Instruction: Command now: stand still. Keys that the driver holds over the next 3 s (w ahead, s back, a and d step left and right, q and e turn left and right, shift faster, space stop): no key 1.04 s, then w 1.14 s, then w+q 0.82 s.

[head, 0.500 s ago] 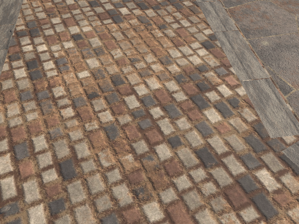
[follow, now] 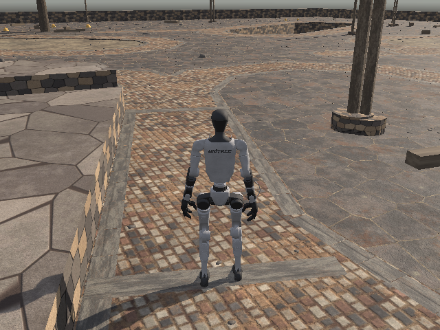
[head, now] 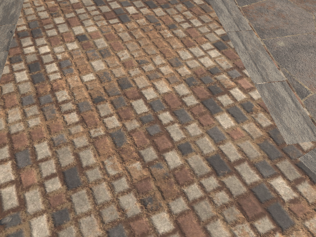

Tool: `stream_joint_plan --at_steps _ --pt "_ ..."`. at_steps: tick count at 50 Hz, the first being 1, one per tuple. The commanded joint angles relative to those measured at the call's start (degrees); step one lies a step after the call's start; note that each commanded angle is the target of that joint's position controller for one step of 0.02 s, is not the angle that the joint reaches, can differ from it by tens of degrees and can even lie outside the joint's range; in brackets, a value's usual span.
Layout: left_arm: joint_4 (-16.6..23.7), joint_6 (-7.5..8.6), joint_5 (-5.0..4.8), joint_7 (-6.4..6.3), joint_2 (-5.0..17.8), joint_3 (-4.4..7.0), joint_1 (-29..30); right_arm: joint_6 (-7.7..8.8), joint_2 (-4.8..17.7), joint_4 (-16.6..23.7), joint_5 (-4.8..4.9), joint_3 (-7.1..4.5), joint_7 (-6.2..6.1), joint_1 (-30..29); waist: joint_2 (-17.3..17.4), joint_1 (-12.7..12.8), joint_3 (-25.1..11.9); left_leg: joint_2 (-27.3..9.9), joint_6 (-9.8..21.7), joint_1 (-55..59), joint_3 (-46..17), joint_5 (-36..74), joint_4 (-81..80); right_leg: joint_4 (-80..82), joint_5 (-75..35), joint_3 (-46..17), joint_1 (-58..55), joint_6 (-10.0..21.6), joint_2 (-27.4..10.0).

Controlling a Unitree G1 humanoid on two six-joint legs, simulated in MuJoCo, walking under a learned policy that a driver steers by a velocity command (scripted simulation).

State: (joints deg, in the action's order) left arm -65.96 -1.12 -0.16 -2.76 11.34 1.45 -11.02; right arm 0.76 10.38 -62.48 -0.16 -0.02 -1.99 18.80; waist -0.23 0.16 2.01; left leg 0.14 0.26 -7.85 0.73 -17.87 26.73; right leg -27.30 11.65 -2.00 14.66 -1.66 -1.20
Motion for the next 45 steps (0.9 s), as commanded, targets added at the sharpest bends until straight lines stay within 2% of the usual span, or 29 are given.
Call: stream_joint_plan --at_steps 1,45 --pt "1.1 0.3 -0.02 -0.18 5.6 0.71 -1.8 0.25 5.1 0.6 0.03 -0.81 -0.15 4.8 0.4 0.0 1.3 -1.4 0.6 -7.1 -1.2 6.2 -6.4 3.0 -7.0 0.1 -4.5 1.9 -0.3" --pt "1.7 0.45 -0.25 -0.43 4.0 0.63 -5.6 0.51 3.2 0.7 0.26 -1.06 -0.28 8.8 0.5 -0.1 2.2 -1.3 0.6 -7.3 -1.0 7.2 -5.9 2.1 -8.0 0.3 -4.1 1.9 -0.2"
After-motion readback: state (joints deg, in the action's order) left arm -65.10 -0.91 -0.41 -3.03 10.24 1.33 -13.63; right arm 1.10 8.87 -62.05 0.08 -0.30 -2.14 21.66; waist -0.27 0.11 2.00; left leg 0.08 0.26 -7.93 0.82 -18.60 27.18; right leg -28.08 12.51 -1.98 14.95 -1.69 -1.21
